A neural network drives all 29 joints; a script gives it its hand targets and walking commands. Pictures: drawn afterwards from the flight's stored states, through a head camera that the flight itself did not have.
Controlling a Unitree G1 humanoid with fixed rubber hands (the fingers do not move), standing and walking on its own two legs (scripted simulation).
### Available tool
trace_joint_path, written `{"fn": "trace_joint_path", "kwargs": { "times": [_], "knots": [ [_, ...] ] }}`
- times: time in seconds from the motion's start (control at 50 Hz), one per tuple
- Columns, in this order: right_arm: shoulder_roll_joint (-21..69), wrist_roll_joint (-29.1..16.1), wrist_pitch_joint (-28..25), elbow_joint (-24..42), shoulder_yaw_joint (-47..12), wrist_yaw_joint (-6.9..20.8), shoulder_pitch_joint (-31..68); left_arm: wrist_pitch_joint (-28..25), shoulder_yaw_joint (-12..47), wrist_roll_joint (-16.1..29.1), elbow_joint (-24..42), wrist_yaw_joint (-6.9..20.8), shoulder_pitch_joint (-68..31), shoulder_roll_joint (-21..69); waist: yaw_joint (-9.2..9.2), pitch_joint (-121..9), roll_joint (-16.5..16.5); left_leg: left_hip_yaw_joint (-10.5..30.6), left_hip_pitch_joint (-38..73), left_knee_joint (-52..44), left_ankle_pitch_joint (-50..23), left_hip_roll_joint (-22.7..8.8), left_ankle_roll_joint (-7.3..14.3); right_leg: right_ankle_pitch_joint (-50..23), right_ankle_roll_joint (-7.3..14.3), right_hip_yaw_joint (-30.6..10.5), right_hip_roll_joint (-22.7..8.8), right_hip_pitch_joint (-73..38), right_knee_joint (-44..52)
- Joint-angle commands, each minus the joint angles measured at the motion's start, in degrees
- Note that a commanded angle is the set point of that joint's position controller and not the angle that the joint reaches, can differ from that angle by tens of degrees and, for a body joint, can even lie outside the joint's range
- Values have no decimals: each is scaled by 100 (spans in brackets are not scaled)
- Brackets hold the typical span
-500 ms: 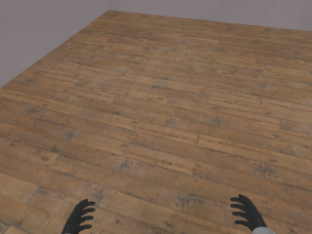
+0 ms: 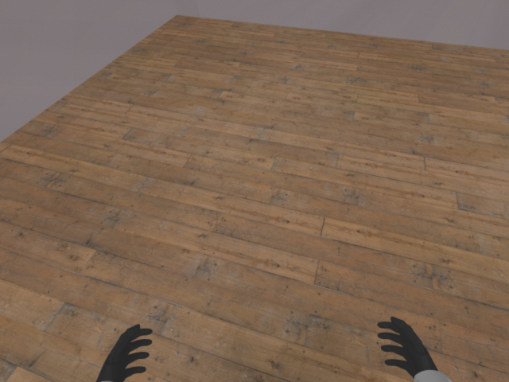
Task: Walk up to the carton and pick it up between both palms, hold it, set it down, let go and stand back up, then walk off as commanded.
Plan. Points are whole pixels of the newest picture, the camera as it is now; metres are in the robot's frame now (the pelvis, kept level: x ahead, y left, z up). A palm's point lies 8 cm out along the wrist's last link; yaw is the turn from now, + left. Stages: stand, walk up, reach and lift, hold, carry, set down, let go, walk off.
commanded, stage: stand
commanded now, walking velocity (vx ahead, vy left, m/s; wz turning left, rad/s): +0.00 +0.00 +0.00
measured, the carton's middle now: out of the picture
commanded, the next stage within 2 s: walk up in 0.70 s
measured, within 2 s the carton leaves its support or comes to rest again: neither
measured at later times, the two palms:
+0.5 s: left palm (112, 380) +0.16 +0.24 -0.07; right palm (423, 370) +0.15 -0.24 -0.07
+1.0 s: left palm out of the picture +0.14 +0.25 -0.08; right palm (435, 377) +0.14 -0.26 -0.07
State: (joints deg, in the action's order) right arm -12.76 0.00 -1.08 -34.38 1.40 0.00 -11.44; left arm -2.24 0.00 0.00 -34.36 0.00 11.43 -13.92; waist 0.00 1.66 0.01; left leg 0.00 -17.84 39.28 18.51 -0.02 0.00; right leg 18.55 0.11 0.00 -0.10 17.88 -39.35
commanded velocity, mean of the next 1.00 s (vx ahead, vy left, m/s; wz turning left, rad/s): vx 0.00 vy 0.00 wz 0.00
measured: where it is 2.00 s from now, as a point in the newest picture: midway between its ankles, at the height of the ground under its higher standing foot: outside the picture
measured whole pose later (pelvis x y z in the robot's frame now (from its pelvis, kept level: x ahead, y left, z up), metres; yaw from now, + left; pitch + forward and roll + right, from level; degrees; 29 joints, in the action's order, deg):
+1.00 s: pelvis -0.01 +0.00 +0.00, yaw +0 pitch -2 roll +0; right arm -15.3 0.0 -1.0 -34.4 2.0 0.0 -11.4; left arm 1.6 0.0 0.0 -34.5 0.0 11.4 -16.3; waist -0.1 2.5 -0.1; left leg -0.1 -19.2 39.3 17.7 -0.2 0.4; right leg 21.3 0.2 0.1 0.0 21.2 -44.8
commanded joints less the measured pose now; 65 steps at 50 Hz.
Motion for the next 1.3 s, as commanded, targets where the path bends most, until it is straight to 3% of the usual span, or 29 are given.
{"fn": "trace_joint_path", "kwargs": {
  "times": [0.0, 0.14, 0.18, 0.2, 0.24, 0.28, 0.36, 0.4, 0.58, 0.74, 0.82, 0.86, 0.88, 0.92, 0.94, 0.96, 0.98, 1.0, 1.04, 1.08, 1.12, 1.14, 1.16, 1.18, 1.2, 1.22, 1.24, 1.26, 1.28],
  "knots": [
    [-1527, 59, -267, 342, 415, 39, 449, -154, -544, -54, 405, -23, -460, -1520, 8, 188, -141, 844, 24, -1212, -340, -598, 251, -362, 260, -777, -566, -104, 1148],
    [-1600, 46, -234, 310, 425, 42, 492, -147, -527, -37, 390, -2, -478, -1487, 15, 225, -207, 869, 55, -1226, -245, -615, 273, -247, 251, -801, -592, -22, 1198],
    [-1605, 62, -238, 313, 437, 30, 526, -129, -539, -21, 364, -5, -417, -1515, 46, 225, -62, 890, 22, -1275, -192, -633, 308, -254, 257, -791, -613, -73, 1219],
    [-1528, 27, -242, 300, 407, 46, 394, -133, -502, -40, 352, -7, -462, -1506, -37, 248, -107, 873, 115, -1278, -234, -607, 283, -245, 272, -820, -608, 3, 1207],
    [-1471, 40, -254, 341, 388, 60, 586, -145, -523, -27, 361, 6, -377, -1461, 68, 9, -272, 881, 137, -1250, -285, -624, 305, -317, 263, -777, -568, -152, 1154],
    [-1566, 28, -255, 346, 419, 53, 568, -133, -530, -27, 415, 2, -559, -1487, 10, 145, -18, 839, 26, -1197, -299, -588, 282, -430, 261, -799, -580, -126, 1182],
    [-1594, 21, -238, 293, 428, 37, 543, -142, -508, -17, 369, 13, -435, -1453, 37, -54, -237, 845, 156, -1248, -204, -616, 295, -382, 238, -810, -598, -171, 1193],
    [-1535, 31, -236, 282, 394, 45, 468, -119, -528, -15, 349, 5, -527, -1499, -16, 83, -67, 785, 187, -1194, -345, -585, 266, -410, 272, -855, -635, -84, 1206],
    [-1660, 17, -240, 286, 431, 52, 566, -132, -507, -1, 333, 4, -432, -1463, 56, 134, -201, 907, 20, -1309, -78, -648, 290, -272, 246, -813, -595, -137, 1274],
    [-1618, -1, -238, 290, 429, 61, 556, -147, -515, -8, 338, 0, -511, -1636, -31, 239, 11, 827, 228, -1217, -218, -552, 259, -60, 288, -952, -686, 139, 1389],
    [-1629, 14, -234, 206, 398, 42, 475, -125, -524, -4, 333, 8, -544, -1598, -4, 239, -280, 840, 166, -1275, -271, -582, 265, -175, 260, -901, -657, 33, 1303],
    [-1619, 7, -249, 260, 412, 34, 549, -123, -502, 22, 380, 4, -666, -1521, -55, 43, -126, 902, 212, -1305, -205, -627, 292, -276, 244, -849, -611, -63, 1265],
    [-2182, 147, -114, 366, 589, -44, 700, 157, -684, -72, 445, 109, -542, -1866, -74, 355, -74, 408, 332, -601, -1290, -678, 457, -1924, 456, -1420, -265, 1070, 820],
    [-2122, 113, -14, 415, 612, -97, 400, 311, -720, -98, 544, 90, -435, -1873, -152, -23, -267, 658, 449, -678, -1598, -1137, 801, -1934, 392, -958, -146, 1222, -75],
    [-2173, 117, 26, 472, 644, -125, 249, 362, -718, -128, 625, 78, -378, -1786, -198, -290, -784, 1040, 470, -953, -1921, -1683, 1167, -1334, 265, -550, 97, 1244, -867],
    [-2158, 126, 49, 484, 659, -157, 440, 438, -741, -238, 616, 79, -335, -1671, -113, -268, -1460, 1531, 232, -1422, -2439, -2503, 1691, 807, 109, -67, 254, 1301, -2024],
    [-2214, 138, 53, 576, 703, -193, 466, 526, -827, -363, 676, 81, -359, -1806, -111, -172, -1306, 1745, -89, -1729, -2237, -2933, 2002, 1508, -28, -161, 49, 1461, -2978],
    [-2221, 118, 28, 646, 709, -236, 619, 558, -847, -351, 672, 93, -267, -1903, 2, -100, -981, 1614, -103, -1677, -2256, -2842, 1999, 1396, -63, -431, -115, 1571, -3263],
    [-2203, 187, 6, 717, 705, -263, 1057, 614, -807, -320, 514, 168, -67, -1870, 214, -68, -852, 988, -484, -1555, -2183, -2409, 1608, 1009, -64, -499, -368, 1124, -3203],
    [-2206, 216, 47, 720, 702, -272, 1124, 668, -775, -255, 469, 275, -38, -1763, 181, 157, -1218, 552, -627, -1582, -1475, -2008, 1319, 741, -127, -305, -358, 1026, -2522],
    [-2177, 243, 59, 700, 700, -230, 1040, 667, -732, -221, 418, 302, -4, -1768, 117, 7, -1409, 337, -511, -1246, -1578, -1876, 1015, 674, -28, -185, -389, 654, -1420],
    [-2231, 236, 84, 685, 717, -217, 1204, 648, -728, -236, 366, 291, 197, -1774, 255, -112, -1600, 343, -452, -1058, -1487, -1880, 927, 559, -24, -205, -389, 388, -833],
    [-2212, 218, 117, 676, 692, -198, 1256, 608, -743, -240, 233, 257, 500, -1816, 414, -275, -1280, 219, -540, -520, -1495, -1787, 775, 218, 8, -1, -277, -189, -75],
    [-2031, 231, 186, 579, 606, -171, 1095, 577, -752, -286, 40, 227, 833, -1892, 493, -222, -656, -168, -705, 668, -926, -1315, 469, -148, 20, -355, -180, -594, 902],
    [-1707, 235, 250, 568, 480, -106, 791, 496, -787, -326, 111, 172, 621, -2260, 237, 236, 996, -658, -1600, 1879, 1141, -528, 26, -2150, 98, -2353, -1068, -355, 1863],
    [-1536, 261, 292, 596, 397, -202, 809, 394, -819, -219, 328, 137, 365, -2517, 73, 443, 1408, 51, -2279, 2482, 2065, -9, -153, -3928, 296, -3524, -1477, -47, 1861],
    [-1634, 139, 306, 550, 435, -299, 1018, 374, -867, -266, 517, 91, 349, -2524, 232, 251, 1349, 354, -2298, 2665, 2039, 82, -112, -3216, 364, -3892, -1514, -35, 2179],
    [-1701, 92, 287, 505, 423, -325, 1018, 384, -912, -271, 551, 30, 192, -2401, 179, 437, 1067, 351, -2421, 2814, 1677, -26, -147, -2342, 334, -3673, -1345, -1, 2240],
    [-1814, 59, 250, 428, 438, -326, 935, 385, -876, -303, 571, -11, 43, -2204, 93, 463, 891, 281, -2518, 2888, 1355, -98, -141, -2595, 290, -3339, -1098, -256, 2055]
  ]
}}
